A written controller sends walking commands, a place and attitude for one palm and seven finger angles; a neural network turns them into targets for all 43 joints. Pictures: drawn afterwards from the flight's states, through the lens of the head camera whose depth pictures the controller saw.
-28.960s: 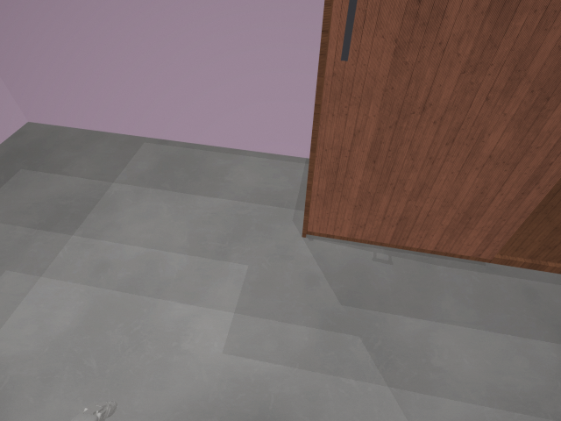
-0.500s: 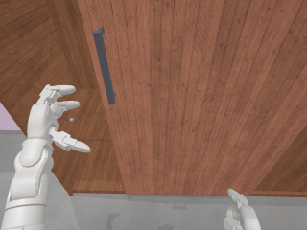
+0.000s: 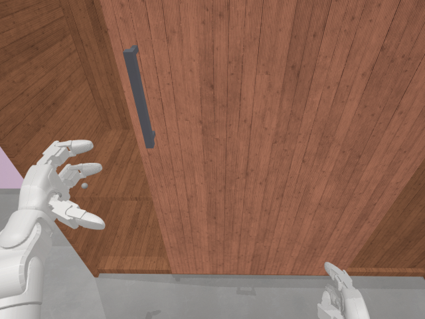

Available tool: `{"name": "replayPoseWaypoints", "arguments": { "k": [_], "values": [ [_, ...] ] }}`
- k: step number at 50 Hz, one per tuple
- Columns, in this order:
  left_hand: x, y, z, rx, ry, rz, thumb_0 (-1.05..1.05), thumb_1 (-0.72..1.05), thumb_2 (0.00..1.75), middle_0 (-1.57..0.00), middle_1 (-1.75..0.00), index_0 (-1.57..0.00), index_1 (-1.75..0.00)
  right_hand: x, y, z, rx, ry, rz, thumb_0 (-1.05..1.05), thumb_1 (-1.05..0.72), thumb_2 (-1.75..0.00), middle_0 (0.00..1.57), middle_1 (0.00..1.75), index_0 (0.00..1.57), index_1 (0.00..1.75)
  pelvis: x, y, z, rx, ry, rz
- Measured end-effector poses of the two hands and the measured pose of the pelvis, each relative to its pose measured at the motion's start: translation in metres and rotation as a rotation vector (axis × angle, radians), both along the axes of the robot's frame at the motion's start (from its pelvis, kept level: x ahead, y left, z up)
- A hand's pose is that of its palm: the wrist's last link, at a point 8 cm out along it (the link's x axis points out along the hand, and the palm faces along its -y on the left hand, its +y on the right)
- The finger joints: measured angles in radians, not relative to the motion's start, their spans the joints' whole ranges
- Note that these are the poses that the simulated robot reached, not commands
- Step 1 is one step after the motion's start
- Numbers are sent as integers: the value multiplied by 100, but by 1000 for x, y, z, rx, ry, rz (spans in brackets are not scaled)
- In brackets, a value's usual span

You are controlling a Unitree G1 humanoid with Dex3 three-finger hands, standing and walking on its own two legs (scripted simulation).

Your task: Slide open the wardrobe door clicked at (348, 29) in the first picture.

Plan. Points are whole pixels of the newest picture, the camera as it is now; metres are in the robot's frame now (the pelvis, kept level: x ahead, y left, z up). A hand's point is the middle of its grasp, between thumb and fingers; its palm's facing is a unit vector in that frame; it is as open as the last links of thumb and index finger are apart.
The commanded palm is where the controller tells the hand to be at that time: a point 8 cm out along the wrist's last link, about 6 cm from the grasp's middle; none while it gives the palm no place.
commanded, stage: draw the hand back to the body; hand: left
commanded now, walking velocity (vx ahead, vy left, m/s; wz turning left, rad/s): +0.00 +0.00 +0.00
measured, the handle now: (142, 100) +0.50 +0.23 +0.20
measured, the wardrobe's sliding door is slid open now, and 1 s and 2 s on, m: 0.37 0.37 0.37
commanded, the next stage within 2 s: step back with the hand held close in 1.16 s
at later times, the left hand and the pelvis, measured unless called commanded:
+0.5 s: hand (66, 196) +0.24 +0.27 +0.17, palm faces +0.45 -0.84 -0.31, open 11.6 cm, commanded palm +0.19 +0.30 +0.18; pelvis +0.02 +0.01 +0.01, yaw +0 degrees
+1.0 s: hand (45, 211) +0.21 +0.29 +0.16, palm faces +0.48 -0.80 -0.35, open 7.6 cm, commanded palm +0.16 +0.32 +0.18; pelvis +0.03 +0.02 +0.01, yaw +0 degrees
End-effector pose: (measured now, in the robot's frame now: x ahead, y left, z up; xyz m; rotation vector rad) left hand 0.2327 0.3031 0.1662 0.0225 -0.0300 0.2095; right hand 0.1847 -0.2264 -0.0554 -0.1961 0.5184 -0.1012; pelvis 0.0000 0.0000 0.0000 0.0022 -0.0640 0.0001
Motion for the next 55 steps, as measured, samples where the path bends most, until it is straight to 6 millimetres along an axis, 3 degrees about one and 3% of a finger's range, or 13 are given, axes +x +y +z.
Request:
{"name": "replayPoseWaypoints", "arguments": {
  "k": [5, 9, 17, 22, 28, 36, 43, 55],
  "values": [
    [-12, -5, 10, 39, -56, 1, -2, -52, 21, -25, -113, -25, -113, 5, 5, 1, -2, -22, 20, 1, -90, -90, 20, 30, 20, 30, 0, -1, 0, -2, -7, 7],
    [-17, -1, 23, 201, -121, 131, -2, -44, 25, -25, -109, -25, -108, 7, 11, 0, -7, -10, 55, 1, -90, -90, 20, 30, 20, 30, -1, -2, 1, -6, -5, 14],
    [-29, 0, 1, 291, -73, 227, -1, -20, 37, -24, -94, -25, -94, -3, 14, -18, -2, 117, 49, 1, -90, -90, 20, 30, 20, 30, 5, 3, 5, -1, 9, 2],
    [-37, 1, 5, 332, -94, 241, -1, -2, 45, -23, -84, -24, -84, -4, 14, -23, -13, 156, 36, 1, -90, -90, 20, 30, 20, 30, 16, 7, 6, -2, 3, 3],
    [-40, 6, 18, 377, -136, 241, -1, 19, 55, -23, -72, -24, -71, 7, 18, -18, -8, 138, 26, 1, -90, -90, 20, 30, 20, 30, 24, 12, 7, -2, -5, -1],
    [-50, 9, 4, 376, -64, 226, 0, 48, 69, -22, -55, -23, -54, 23, 24, -8, -7, 102, 32, 1, -90, -90, 20, 30, 20, 30, 27, 17, 8, -6, -5, -7],
    [-66, 14, 10, 402, -69, 249, 0, 72, 81, -21, -41, -22, -40, 29, 32, -5, -13, 95, 54, 1, -90, -90, 20, 30, 20, 30, 29, 21, 8, -10, -9, 1],
    [-64, 20, 6, 379, -63, 269, 1, 88, 89, -20, -31, -21, -31, 19, 42, -10, -4, 125, 63, 1, -90, -90, 20, 30, 20, 30, 24, 23, 8, -9, -13, 2]
  ]
}}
